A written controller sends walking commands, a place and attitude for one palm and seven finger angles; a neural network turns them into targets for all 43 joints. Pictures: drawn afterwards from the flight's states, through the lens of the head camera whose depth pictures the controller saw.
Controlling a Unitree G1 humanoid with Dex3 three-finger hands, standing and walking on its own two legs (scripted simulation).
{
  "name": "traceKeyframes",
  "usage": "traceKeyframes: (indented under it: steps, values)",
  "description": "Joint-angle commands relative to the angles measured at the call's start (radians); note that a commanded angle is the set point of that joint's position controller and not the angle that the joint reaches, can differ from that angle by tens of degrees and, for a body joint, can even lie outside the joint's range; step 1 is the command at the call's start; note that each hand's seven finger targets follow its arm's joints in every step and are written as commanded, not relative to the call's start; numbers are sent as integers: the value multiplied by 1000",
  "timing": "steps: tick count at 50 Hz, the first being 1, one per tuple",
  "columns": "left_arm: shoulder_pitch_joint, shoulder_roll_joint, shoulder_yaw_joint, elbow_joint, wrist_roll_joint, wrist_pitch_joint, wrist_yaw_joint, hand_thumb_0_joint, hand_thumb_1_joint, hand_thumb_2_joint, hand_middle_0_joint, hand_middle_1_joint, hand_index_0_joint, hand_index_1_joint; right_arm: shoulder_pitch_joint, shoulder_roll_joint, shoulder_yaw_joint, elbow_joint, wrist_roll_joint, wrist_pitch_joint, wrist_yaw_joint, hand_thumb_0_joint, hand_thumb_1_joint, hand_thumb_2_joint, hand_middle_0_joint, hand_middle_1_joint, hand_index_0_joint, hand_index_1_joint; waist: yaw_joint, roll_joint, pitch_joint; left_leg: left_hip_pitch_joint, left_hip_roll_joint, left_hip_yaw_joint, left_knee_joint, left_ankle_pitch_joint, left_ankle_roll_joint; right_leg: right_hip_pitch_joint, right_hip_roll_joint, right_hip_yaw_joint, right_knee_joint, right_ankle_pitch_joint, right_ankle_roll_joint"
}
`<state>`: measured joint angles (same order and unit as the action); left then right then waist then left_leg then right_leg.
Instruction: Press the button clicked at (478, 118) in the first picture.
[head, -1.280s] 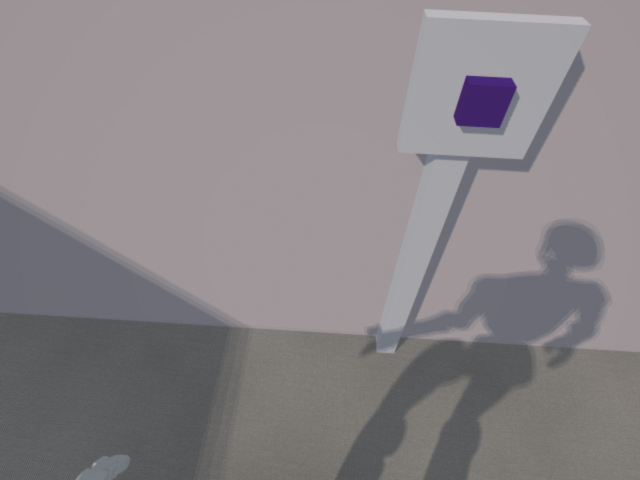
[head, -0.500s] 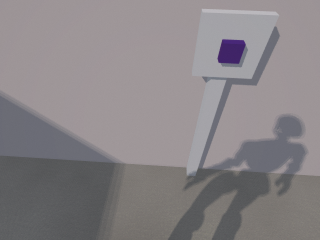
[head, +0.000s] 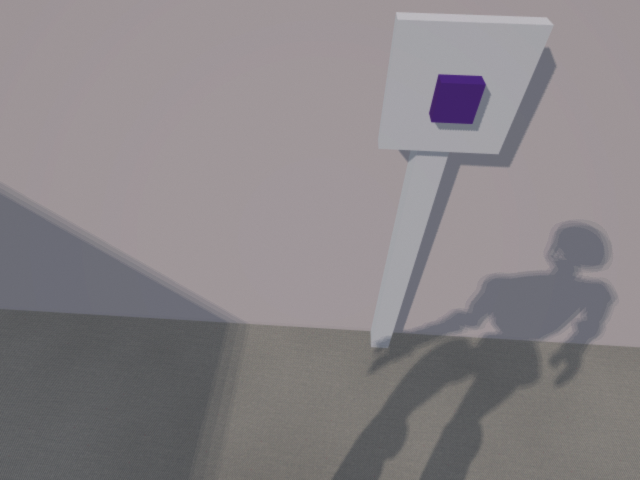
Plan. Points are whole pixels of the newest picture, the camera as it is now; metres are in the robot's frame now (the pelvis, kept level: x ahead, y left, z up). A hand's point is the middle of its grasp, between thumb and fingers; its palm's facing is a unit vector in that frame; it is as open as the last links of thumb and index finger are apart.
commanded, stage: look at it before walking up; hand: left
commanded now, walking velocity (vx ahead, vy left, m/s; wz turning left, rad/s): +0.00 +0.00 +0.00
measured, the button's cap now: (455, 98) +0.64 -0.18 +0.17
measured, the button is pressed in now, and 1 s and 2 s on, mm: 0 0 0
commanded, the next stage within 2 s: walk to a spot facing it in 0.36 s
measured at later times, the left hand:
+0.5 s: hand out of the picture +0.08 +0.25 -0.15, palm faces -0.03 -0.94 -0.34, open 7.4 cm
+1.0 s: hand out of the picture +0.05 +0.17 -0.18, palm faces -0.17 -0.95 -0.27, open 7.3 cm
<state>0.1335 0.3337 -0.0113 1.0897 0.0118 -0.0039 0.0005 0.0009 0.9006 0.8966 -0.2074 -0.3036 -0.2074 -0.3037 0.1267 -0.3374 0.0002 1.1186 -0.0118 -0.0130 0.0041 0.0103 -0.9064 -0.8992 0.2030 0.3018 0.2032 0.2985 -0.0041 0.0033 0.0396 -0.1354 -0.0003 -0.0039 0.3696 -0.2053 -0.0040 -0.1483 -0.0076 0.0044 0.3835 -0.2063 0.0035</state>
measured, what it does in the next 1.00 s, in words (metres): lifts its left foot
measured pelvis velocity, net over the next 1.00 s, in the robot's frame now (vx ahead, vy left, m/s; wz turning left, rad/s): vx -0.03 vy -0.03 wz -0.22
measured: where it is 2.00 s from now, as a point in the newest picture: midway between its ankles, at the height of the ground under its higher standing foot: outside the picture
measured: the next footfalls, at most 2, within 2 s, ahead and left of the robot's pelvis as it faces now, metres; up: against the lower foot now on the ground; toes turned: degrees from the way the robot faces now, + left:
left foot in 1.44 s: +0.04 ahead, +0.12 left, +0.00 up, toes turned -29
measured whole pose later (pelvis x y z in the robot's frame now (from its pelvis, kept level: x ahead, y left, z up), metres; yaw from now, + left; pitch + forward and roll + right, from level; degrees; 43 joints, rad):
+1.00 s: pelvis -0.03 -0.03 -0.02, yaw -13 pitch -1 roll +2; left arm 0.26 0.20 0.04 0.93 0.02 0.04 0.00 0.00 0.90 0.90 -0.21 -0.30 -0.21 -0.30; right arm 0.15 -0.23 -0.06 0.97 -0.02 0.06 -0.01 0.01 -0.91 -0.90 0.20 0.30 0.20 0.30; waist 0.03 0.03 0.12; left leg -0.44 0.05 0.03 1.07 -0.45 -0.04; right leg -0.32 0.05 0.00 0.65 -0.31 -0.07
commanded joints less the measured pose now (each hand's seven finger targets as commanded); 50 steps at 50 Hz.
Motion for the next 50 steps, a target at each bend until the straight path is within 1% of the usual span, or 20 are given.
traceKeyframes:
  steps: [1, 11, 21, 25, 28, 32, 35, 37, 39, 40, 41, 42, 43, 44, 45, 46, 47, 48, 49, 50]
  values:
    - [-32, 215, 48, -66, -1, -27, 10, 0, 900, 900, -200, -300, -200, -300, -53, -206, -35, -64, 6, -27, -20, 0, -900, -900, 200, 300, 200, 300, 7, -12, -83, 12, 117, -93, -55, 156, 29, 24, -119, 103, -59, 160, -35]
    - [-33, 218, 48, -65, 0, -28, 12, 0, 900, 900, -200, -300, -200, -300, -63, -208, -35, -65, 6, -24, -21, 0, -900, -900, 200, 300, 200, 300, 7, -10, -77, 27, 118, -91, -59, 180, 26, 33, -120, 103, -66, 196, -36]
    - [-35, 219, 49, -67, 0, -28, 9, 0, 900, 900, -200, -300, -200, -300, -68, -208, -34, -68, 6, -24, -20, 0, -900, -900, 200, 300, 200, 300, 8, -16, -72, 32, 118, -95, -70, 165, 25, 33, -119, 103, -82, 172, -34]
    - [-50, 217, 53, -75, 1, -21, 7, 0, 900, 900, -200, -300, -200, -300, -62, -214, -38, -67, 3, -25, -24, 0, -900, -900, 200, 300, 200, 300, 4, -4, -58, 37, 124, -77, -63, 165, 21, 10, -108, 116, -68, 188, -37]
    - [13, 117, 41, -78, 0, 11, 12, 0, 900, 900, -200, -300, -200, -300, 7, -101, -24, -71, 1, -6, -31, 0, -900, -900, 200, 300, 200, 300, 1, -5, -75, 39, 132, -25, 2, 204, 3, -15, -105, 124, 4, 283, -26]
    - [48, 120, 57, -120, 5, 32, 9, 0, 900, 900, -200, -300, -200, -300, 36, -108, -47, -119, 1, 12, -41, 0, -900, -900, 200, 300, 200, 300, -1, -11, -75, 22, 153, 0, 64, 185, 9, -79, -87, 146, 93, 313, -32]
    - [54, 106, 66, -157, 7, 42, 2, 0, 900, 900, -200, -300, -200, -300, 32, -117, -64, -156, -2, 19, -42, 0, -900, -900, 200, 300, 200, 300, -1, 34, -57, -1, 191, -17, 60, 113, 29, -155, -47, 138, 174, 236, -27]
    - [70, 84, 71, -174, 8, 46, -4, 0, 900, 900, -200, -300, -200, -300, 18, -125, -77, -178, -2, 19, -42, 0, -900, -900, 200, 300, 200, 300, 8, 97, -54, -31, 252, -48, 33, 100, 64, -178, -10, 92, 286, 132, -12]
    - [85, 50, 76, -191, 8, 53, -10, 0, 900, 900, -200, -300, -200, -300, 0, -128, -84, -195, -3, 13, -40, 0, -900, -900, 200, 300, 200, 300, 18, 192, -39, -50, 339, -86, -11, 192, 134, -212, 16, 15, 451, -204, 9]
    - [104, 40, 80, -197, 7, 56, -12, 0, 900, 900, -200, -300, -200, -300, -17, -126, -89, -208, -4, 12, -38, 0, -900, -900, 200, 300, 200, 300, 29, 209, -36, -69, 363, -72, -2, 225, 152, -202, -4, 8, 484, -268, 12]
    - [119, 39, 84, -202, 8, 57, -14, 0, 900, 900, -200, -300, -200, -300, -25, -120, -90, -221, -4, 12, -38, 0, -900, -900, 200, 300, 200, 300, 36, 186, -36, -107, 370, -58, 24, 232, 153, -163, -23, 13, 474, -276, 7]
    - [155, 30, 91, -198, 9, 55, -16, 0, 900, 900, -200, -300, -200, -300, -52, -115, -94, -229, -8, 14, -38, 0, -900, -900, 200, 300, 200, 300, 63, 168, -23, -158, 355, -20, 83, 213, 128, -105, -31, 10, 411, -228, 4]
    - [220, 35, 97, -185, 12, 48, -17, 0, 900, 900, -200, -300, -200, -300, -72, -108, -94, -237, -7, 19, -37, 0, -900, -900, 200, 300, 200, 300, 98, 105, -25, -217, 307, 41, 209, 138, 77, -22, -34, 7, 276, -106, 1]
    - [272, 101, 112, -178, 21, 33, -10, 0, 900, 900, -200, -300, -200, -300, -63, -57, -88, -251, -1, 31, -32, 0, -900, -900, 200, 300, 200, 300, 117, -167, -18, -302, 160, 142, 487, -96, -14, -4, -147, 222, 26, 51, -28]
    - [265, 187, 120, -189, 22, 22, 5, 0, 900, 900, -200, -300, -200, -300, -48, 16, -76, -286, -1, 35, -30, 0, -900, -900, 200, 300, 200, 300, 89, -413, 16, -480, 14, 93, 727, -402, -58, -50, -344, 609, -120, 257, -98]
    - [257, 178, 119, -200, 10, 28, 16, 0, 900, 900, -200, -300, -200, -300, -44, -22, -82, -288, 1, 45, -33, 0, -900, -900, 200, 300, 200, 300, 85, -291, -9, -430, 40, -28, 789, -376, -42, -91, -361, 581, -153, 173, -155]
    - [193, 148, 124, -218, 11, 28, 18, 0, 900, 900, -200, -300, -200, -300, -47, -25, -88, -275, 2, 46, -28, 0, -900, -900, 200, 300, 200, 300, 63, -262, 16, -429, 67, -50, 805, -299, -33, -141, -304, 547, -174, -21, -163]
    - [134, 121, 121, -235, 9, 28, 16, 0, 900, 900, -200, -300, -200, -300, -43, -29, -90, -259, 1, 39, -25, 0, -900, -900, 200, 300, 200, 300, 41, -185, 32, -439, 78, -51, 817, -231, -36, -151, -266, 518, -159, -99, -170]
    - [105, 94, 112, -246, 6, 22, 13, 0, 900, 900, -200, -300, -200, -300, -26, -32, -91, -249, -4, 35, -22, 0, -900, -900, 200, 300, 200, 300, 25, -130, 14, -421, 82, -45, 806, -174, -43, -132, -228, 456, -131, -54, -168]
    - [107, 79, 111, -247, 5, 16, 12, 0, 900, 900, -200, -300, -200, -300, -5, -18, -89, -238, -6, 32, -22, 0, -900, -900, 200, 300, 200, 300, 17, -96, -34, -411, 78, -35, 787, -147, -51, -82, -204, 412, -104, 24, -164]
